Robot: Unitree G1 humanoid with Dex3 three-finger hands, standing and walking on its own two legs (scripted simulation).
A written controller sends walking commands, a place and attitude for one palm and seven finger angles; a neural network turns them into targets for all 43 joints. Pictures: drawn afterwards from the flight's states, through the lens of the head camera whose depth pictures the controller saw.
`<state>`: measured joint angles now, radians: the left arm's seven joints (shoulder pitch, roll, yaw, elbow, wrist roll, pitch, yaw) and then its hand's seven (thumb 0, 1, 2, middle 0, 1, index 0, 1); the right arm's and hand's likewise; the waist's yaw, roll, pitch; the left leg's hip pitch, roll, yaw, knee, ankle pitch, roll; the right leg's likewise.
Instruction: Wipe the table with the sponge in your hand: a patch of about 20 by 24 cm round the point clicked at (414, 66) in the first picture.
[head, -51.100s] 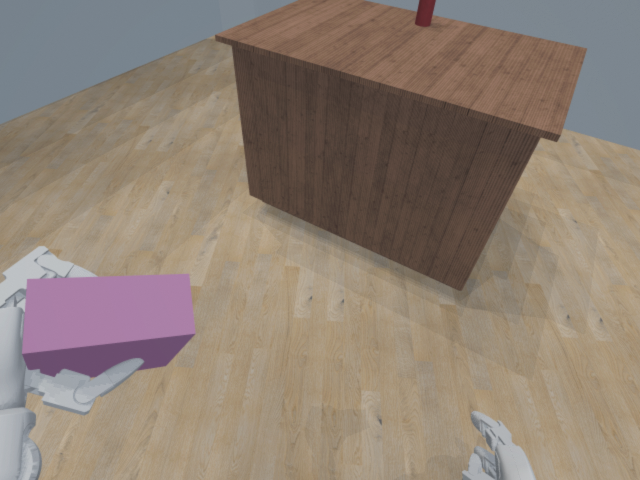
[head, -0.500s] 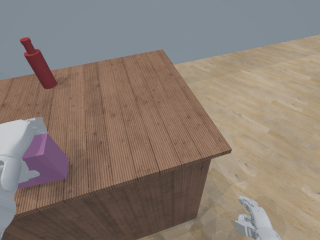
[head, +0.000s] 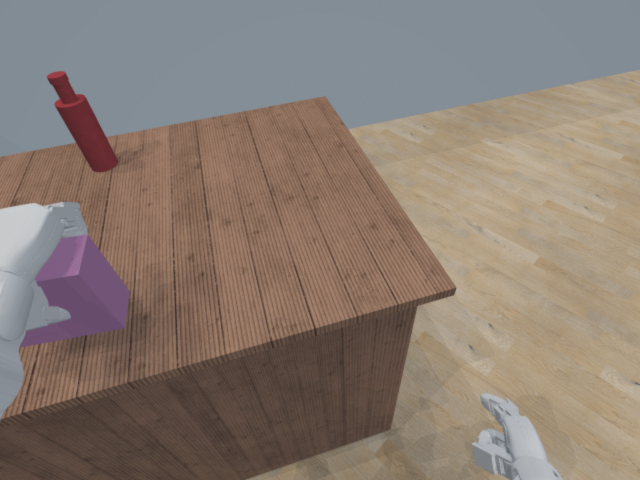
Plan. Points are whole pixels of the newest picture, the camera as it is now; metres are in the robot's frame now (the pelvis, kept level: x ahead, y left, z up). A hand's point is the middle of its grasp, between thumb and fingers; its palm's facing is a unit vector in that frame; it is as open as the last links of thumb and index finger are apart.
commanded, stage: lift the sponge slowly off the table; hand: left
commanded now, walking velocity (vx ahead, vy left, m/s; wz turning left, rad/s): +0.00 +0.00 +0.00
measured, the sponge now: (55, 303) +0.24 +0.37 +0.11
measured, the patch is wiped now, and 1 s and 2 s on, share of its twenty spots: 1.00 1.00 1.00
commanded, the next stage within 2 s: bring the sponge back beside the body in 0.66 s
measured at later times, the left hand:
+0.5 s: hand (19, 250) +0.25 +0.36 +0.20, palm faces +0.12 +0.00 -0.99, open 9.9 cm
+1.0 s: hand (32, 256) +0.25 +0.35 +0.19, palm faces +0.11 -0.04 -0.99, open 9.9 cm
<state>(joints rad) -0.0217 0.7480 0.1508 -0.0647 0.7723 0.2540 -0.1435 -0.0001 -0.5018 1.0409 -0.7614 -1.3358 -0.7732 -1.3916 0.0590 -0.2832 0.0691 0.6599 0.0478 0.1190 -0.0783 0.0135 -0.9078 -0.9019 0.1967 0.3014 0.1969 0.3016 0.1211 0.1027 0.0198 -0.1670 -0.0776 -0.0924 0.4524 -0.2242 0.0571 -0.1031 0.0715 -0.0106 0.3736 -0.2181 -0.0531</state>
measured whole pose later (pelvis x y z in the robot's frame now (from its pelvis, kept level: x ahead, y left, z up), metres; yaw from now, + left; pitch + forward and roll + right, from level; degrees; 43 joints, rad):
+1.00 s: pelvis +0.00 +0.02 +0.00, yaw -1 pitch -2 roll -1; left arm 0.02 0.76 0.15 -0.28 0.73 0.38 -0.22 0.00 -0.50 1.04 -0.76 -1.34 -0.77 -1.39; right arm 0.04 -0.29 0.08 0.63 0.05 0.14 -0.04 0.01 -0.91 -0.90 0.20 0.30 0.20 0.30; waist 0.14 0.12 0.00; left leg -0.17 -0.10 -0.07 0.42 -0.21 0.09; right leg -0.12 0.05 0.02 0.36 -0.21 -0.02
